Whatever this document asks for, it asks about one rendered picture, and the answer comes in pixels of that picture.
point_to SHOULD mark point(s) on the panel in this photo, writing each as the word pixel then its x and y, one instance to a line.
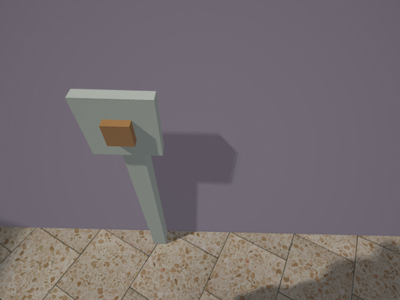
pixel 90 106

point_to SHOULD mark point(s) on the button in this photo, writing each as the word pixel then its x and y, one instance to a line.
pixel 118 132

